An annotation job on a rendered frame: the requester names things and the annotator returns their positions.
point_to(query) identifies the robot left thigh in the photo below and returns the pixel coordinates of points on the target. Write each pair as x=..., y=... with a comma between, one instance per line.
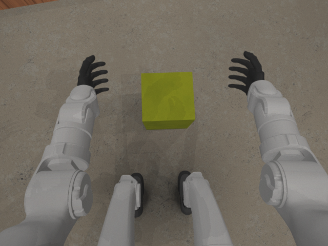
x=118, y=228

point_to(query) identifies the left robot forearm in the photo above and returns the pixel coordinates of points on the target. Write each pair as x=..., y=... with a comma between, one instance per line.
x=69, y=147

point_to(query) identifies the carton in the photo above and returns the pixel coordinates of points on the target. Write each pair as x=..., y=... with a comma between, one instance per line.
x=167, y=100

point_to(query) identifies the robot left upper arm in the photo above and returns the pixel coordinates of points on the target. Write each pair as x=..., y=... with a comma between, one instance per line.
x=55, y=200

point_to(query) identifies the robot left hand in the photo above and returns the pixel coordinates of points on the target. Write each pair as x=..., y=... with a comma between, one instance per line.
x=86, y=75

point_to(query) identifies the right robot forearm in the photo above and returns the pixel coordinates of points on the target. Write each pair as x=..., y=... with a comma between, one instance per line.
x=276, y=125

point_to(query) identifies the robot right foot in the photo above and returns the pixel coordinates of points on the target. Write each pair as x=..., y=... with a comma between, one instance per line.
x=182, y=177

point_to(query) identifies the robot right upper arm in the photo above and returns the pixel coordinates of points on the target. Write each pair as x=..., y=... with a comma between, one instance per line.
x=298, y=190

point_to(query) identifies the robot right hand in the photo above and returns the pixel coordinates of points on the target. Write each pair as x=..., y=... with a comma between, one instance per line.
x=253, y=73

